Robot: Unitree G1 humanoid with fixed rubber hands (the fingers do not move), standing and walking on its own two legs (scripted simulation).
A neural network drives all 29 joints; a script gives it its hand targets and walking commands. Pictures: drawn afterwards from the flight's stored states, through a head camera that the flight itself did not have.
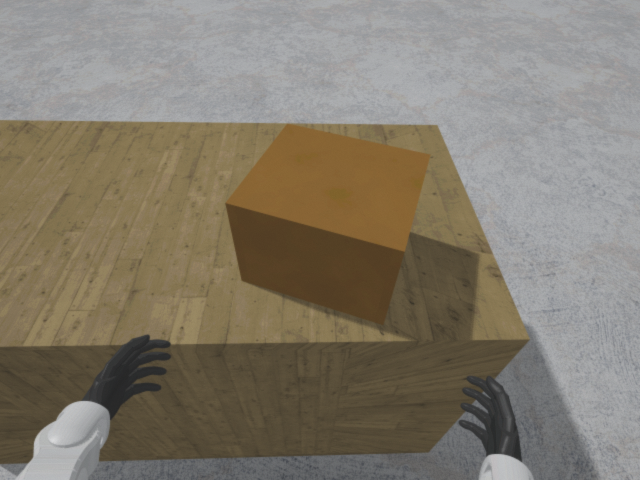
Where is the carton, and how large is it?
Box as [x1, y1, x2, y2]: [225, 124, 429, 324]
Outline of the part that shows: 287,124 225,203 241,279 250,283 383,324 407,241 429,154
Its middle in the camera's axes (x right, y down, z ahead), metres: +0.02 -0.04 +0.65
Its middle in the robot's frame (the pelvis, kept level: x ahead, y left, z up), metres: +0.50 +0.02 +0.02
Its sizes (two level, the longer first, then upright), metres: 0.256 0.226 0.184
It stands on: a pedestal, 0.69 m high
